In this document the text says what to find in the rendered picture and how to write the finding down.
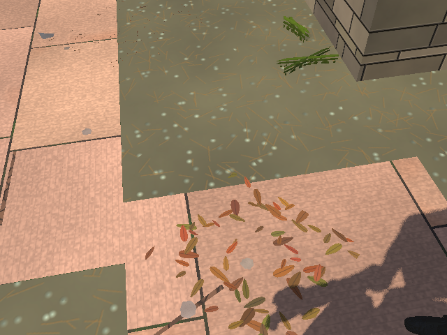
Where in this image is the right robot hand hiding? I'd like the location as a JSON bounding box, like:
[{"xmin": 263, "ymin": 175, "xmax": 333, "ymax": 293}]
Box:
[{"xmin": 404, "ymin": 315, "xmax": 447, "ymax": 335}]

